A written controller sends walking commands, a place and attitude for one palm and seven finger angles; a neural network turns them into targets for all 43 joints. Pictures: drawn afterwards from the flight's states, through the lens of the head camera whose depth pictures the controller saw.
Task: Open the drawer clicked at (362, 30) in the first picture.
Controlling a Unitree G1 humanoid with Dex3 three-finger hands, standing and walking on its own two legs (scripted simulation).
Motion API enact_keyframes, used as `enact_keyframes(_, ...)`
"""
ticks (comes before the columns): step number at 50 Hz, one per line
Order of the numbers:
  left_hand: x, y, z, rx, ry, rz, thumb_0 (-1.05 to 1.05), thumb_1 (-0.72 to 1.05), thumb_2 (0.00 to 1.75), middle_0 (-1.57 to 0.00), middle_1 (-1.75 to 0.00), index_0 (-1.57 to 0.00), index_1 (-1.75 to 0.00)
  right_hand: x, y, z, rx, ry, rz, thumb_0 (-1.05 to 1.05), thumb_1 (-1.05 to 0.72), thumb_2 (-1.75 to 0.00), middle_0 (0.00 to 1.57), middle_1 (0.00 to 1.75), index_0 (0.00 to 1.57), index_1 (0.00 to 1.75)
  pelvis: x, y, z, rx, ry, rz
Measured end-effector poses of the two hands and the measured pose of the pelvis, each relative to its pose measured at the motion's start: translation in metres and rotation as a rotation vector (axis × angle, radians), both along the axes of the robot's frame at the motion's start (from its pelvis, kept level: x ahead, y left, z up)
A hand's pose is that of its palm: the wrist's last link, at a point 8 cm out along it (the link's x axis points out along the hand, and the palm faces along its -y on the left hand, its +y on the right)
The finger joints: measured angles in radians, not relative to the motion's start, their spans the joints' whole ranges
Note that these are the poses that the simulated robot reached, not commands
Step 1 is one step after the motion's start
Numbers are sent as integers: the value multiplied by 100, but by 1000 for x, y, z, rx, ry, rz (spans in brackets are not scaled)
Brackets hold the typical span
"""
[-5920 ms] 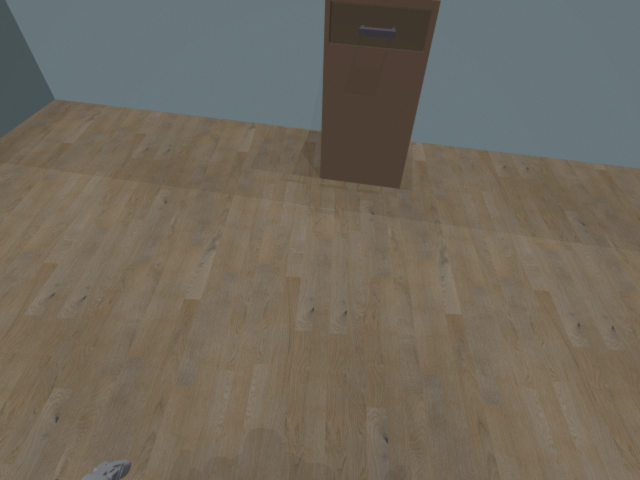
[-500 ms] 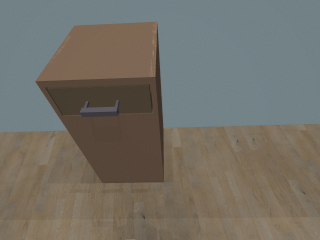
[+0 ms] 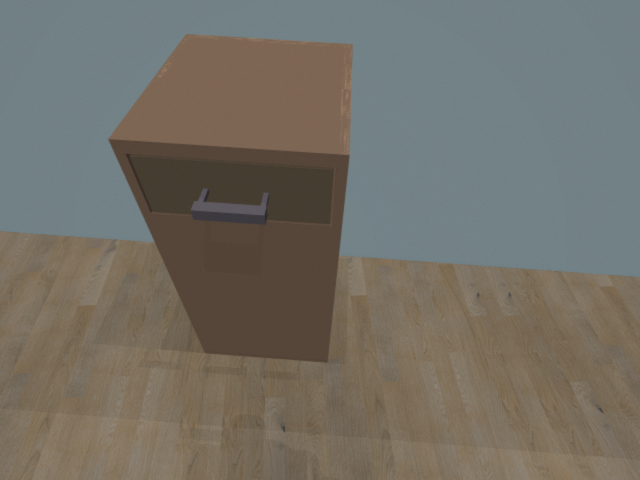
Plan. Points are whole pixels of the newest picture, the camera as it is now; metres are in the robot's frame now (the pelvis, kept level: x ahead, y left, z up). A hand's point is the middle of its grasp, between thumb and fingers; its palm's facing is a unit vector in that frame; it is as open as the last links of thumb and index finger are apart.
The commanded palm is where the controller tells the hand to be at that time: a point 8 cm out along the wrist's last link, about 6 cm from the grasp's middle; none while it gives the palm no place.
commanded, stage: come to a stop and stand still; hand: left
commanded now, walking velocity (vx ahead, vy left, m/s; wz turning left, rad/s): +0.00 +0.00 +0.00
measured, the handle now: (232, 204) +0.56 +0.22 -0.03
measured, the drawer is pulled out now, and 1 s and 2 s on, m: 0.00 0.00 0.00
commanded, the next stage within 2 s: look again from close up in 0.58 s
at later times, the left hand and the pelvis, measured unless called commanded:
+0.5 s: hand out of the picture +0.02 +0.20 -0.18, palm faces +0.02 -0.98 -0.19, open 7.4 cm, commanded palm none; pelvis +0.01 +0.02 +0.00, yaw -1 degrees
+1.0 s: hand out of the picture +0.02 +0.18 -0.18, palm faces +0.04 -0.98 -0.19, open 7.4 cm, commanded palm none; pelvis -0.01 +0.01 -0.01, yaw -1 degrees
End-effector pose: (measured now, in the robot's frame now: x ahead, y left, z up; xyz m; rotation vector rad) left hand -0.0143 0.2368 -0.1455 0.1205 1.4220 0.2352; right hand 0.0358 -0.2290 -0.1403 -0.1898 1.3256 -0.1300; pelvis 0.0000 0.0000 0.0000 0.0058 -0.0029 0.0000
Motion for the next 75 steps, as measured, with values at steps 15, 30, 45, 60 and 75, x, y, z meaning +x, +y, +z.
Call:
enact_keyframes(15, 19, 3, -5, -64, 2, -60, 0, 91, 90, -20, -30, -20, -30, -8, 22, 8, -24, 1, -37, 0, -94, -90, 20, 30, 20, 30, 9, 23, 4, -8, -7, -20)
enact_keyframes(30, 29, 6, 1, -28, 7, -74, 0, 91, 90, -20, -30, -20, -30, -57, 43, -2, 42, 132, -96, 0, -91, -90, 20, 30, 20, 30, 16, 20, 4, -5, -12, -23)
enact_keyframes(45, 33, -2, -4, -6, -114, -88, 0, 91, 90, -20, -30, -20, -30, -24, -1, -2, -30, -34, -71, 0, -91, -90, 20, 30, 20, 30, 3, 6, -7, -13, -14, -4)
enact_keyframes(60, -10, 0, -4, -32, -137, -92, 0, 91, 90, -20, -30, -20, -30, -30, 9, 9, -12, -130, -30, 0, -91, -90, 20, 30, 20, 30, -36, 12, -2, -19, -51, -16)
enact_keyframes(75, -80, 6, 3, -34, 29, -45, 0, 91, 90, -20, -30, -20, -30, -124, 26, 0, 28, 119, -92, 0, -91, -90, 20, 30, 20, 30, -48, 20, 3, -21, -27, -6)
